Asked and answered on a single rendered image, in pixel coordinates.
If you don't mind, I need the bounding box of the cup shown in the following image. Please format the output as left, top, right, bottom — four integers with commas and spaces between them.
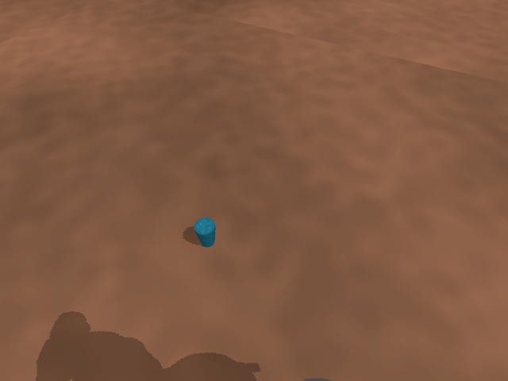
194, 217, 215, 247

